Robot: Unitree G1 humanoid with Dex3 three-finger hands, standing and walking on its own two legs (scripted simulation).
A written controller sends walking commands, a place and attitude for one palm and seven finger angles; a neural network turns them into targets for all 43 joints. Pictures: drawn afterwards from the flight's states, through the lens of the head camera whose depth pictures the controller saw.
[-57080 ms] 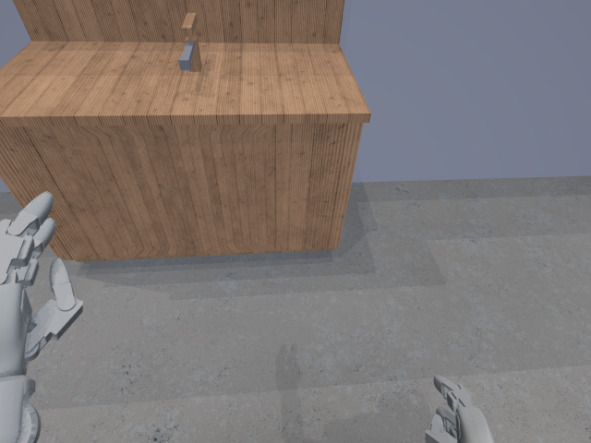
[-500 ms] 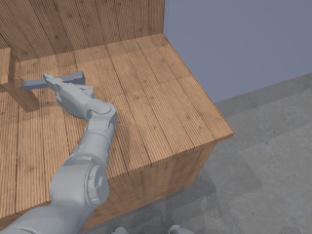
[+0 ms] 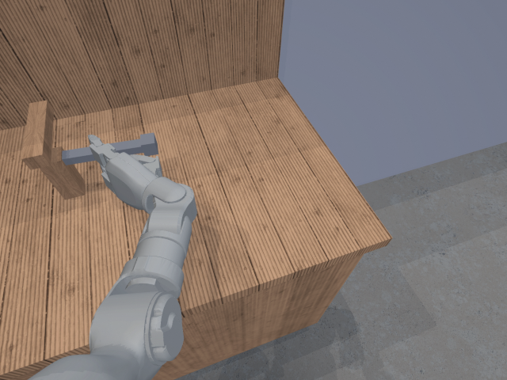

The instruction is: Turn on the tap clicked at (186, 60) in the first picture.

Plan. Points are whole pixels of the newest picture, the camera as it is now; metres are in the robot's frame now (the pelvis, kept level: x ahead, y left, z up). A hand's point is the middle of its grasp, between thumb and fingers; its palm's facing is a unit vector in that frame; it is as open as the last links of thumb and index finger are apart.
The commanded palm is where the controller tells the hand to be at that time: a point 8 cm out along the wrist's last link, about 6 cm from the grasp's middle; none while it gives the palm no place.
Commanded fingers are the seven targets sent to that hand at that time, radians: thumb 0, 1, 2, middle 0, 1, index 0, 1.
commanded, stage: lift the hand up off the lever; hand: left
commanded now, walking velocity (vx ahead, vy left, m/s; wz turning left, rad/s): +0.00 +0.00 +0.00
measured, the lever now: (149, 144) +0.51 +0.17 +0.08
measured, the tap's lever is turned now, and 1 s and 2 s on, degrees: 85 85 85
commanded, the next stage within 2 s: draw the hand back beside the body in 1.88 s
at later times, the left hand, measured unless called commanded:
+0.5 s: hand (150, 158) +0.45 +0.16 +0.10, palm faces +0.77 -0.61 -0.15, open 7.8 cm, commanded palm +0.40 +0.17 +0.11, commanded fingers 0.00 0.90 0.90 -0.15 -0.15 -0.15 -0.15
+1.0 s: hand (153, 157) +0.43 +0.15 +0.12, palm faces +0.78 -0.60 -0.16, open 7.8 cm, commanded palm +0.38 +0.16 +0.13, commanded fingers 0.00 0.90 0.90 -0.15 -0.15 -0.15 -0.15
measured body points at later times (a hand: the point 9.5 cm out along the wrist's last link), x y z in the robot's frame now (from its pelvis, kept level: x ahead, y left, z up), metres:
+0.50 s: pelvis +0.00 +0.01 +0.00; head +0.04 +0.00 +0.45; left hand +0.41 +0.19 +0.11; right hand +0.08 -0.24 -0.13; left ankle +0.01 +0.14 -0.71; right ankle +0.00 -0.06 -0.71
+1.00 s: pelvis -0.01 -0.01 +0.01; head +0.01 -0.02 +0.46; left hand +0.39 +0.17 +0.14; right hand +0.10 -0.25 -0.12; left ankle +0.01 +0.14 -0.71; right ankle +0.00 -0.06 -0.71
